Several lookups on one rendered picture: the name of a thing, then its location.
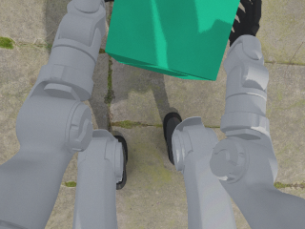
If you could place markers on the right robot hand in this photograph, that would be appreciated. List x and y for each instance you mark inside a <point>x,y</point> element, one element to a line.
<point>248,20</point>

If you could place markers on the robot left upper arm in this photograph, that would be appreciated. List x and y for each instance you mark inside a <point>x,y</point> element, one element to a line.
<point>50,131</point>

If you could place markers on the right robot forearm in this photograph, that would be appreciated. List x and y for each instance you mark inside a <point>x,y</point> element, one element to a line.
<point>246,92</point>

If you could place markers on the right robot foot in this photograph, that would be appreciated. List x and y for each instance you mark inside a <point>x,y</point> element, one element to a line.
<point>171,120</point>

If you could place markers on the robot right upper arm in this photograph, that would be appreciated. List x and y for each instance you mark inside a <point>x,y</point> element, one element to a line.
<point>247,171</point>

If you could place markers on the carton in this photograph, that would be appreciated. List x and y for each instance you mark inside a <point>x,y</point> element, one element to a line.
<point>181,38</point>

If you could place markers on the left robot forearm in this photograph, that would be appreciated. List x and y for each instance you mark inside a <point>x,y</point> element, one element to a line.
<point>74,53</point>

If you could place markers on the robot right thigh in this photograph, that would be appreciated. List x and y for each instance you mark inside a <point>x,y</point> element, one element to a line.
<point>209,205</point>

